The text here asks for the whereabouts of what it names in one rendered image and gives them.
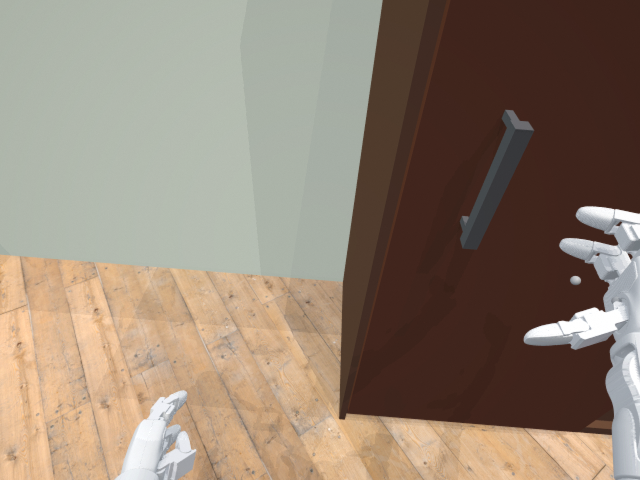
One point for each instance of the right robot forearm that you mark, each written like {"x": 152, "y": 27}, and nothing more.
{"x": 623, "y": 387}

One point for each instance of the robot right hand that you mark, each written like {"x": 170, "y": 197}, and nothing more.
{"x": 614, "y": 266}

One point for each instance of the robot left hand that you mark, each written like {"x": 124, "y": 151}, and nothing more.
{"x": 152, "y": 439}

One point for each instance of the handle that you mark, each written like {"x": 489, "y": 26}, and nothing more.
{"x": 505, "y": 162}

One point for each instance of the wardrobe door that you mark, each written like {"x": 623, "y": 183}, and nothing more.
{"x": 445, "y": 337}
{"x": 609, "y": 416}

